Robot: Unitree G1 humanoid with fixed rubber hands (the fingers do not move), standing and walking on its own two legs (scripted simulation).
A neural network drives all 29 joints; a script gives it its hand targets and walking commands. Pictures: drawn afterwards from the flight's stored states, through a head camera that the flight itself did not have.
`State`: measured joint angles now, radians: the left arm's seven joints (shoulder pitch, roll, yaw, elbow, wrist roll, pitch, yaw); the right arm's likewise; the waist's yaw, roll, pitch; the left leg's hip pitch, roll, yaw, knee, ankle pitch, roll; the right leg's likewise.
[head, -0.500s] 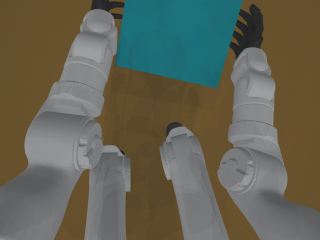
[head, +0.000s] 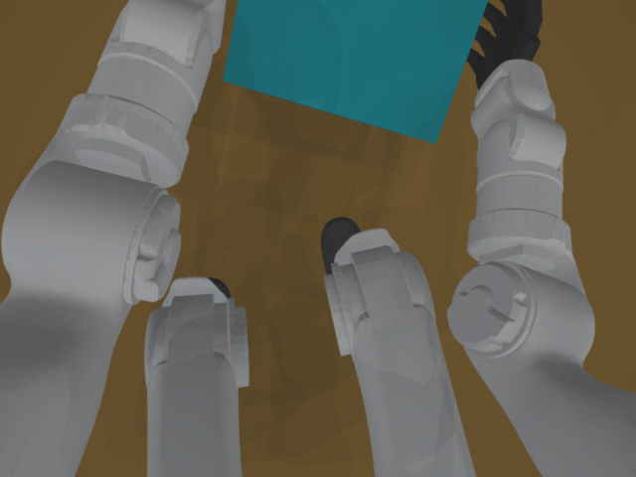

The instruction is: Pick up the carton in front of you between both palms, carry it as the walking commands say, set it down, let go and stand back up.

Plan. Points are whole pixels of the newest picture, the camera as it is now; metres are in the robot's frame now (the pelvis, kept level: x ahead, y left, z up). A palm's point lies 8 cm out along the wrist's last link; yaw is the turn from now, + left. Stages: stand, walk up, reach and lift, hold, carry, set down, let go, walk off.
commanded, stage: set down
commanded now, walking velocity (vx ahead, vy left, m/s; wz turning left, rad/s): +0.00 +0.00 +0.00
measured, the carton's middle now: (343, 22) +0.54 -0.16 -0.27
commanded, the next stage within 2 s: none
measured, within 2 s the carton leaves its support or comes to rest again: rests again in 0.36 s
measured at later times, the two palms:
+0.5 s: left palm out of the picture +0.58 -0.02 -0.19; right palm (498, 58) +0.46 -0.30 -0.18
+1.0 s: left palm out of the picture +0.58 +0.00 -0.22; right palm (491, 84) +0.44 -0.31 -0.21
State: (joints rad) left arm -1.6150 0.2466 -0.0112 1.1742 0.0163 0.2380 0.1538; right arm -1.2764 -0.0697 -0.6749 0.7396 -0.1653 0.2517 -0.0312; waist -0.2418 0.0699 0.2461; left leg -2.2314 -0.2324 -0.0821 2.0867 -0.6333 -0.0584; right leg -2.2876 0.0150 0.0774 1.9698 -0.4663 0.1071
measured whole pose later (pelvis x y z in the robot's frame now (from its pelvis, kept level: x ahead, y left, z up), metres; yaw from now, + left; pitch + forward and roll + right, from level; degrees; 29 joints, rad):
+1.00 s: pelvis +0.00 +0.00 -0.02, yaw -2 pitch +41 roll -5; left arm -1.61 0.34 -0.09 1.17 0.00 0.15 0.06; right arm -1.34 -0.20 -0.66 1.09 -0.10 0.05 -0.02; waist -0.23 0.01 0.36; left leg -2.24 -0.14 -0.06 2.18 -0.66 -0.02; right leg -2.29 -0.02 0.02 2.04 -0.47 0.08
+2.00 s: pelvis +0.02 -0.01 +0.14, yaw -4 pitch +47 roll +0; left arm -1.40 0.39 0.05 0.99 0.02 0.31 0.00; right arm -1.07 -0.17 -0.44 0.68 0.10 0.26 -0.08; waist -0.24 0.06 0.00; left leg -1.85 -0.07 -0.05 1.57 -0.55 -0.02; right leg -1.93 0.02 0.02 1.46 -0.35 0.03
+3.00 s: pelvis +0.11 -0.04 +0.35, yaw -5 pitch +13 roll +0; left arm -0.06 0.14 0.12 0.56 0.08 0.02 0.07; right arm 0.17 -0.19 0.00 0.35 0.04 0.04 0.08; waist -0.12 -0.04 0.02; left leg -0.46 -0.01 -0.07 0.59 -0.36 -0.02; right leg -0.58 0.04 0.04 0.59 -0.23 -0.02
